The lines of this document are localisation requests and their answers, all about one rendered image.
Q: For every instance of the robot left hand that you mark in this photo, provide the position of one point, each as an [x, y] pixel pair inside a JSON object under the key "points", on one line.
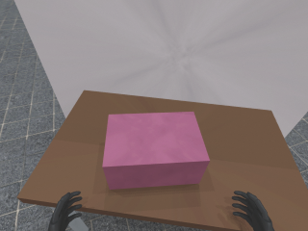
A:
{"points": [[60, 219]]}

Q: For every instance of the robot right hand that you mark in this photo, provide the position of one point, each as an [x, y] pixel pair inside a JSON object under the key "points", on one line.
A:
{"points": [[256, 214]]}

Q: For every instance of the carton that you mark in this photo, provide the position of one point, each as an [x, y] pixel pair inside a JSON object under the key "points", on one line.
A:
{"points": [[153, 150]]}

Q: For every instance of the table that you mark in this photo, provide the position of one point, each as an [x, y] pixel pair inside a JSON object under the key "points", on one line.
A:
{"points": [[247, 153]]}

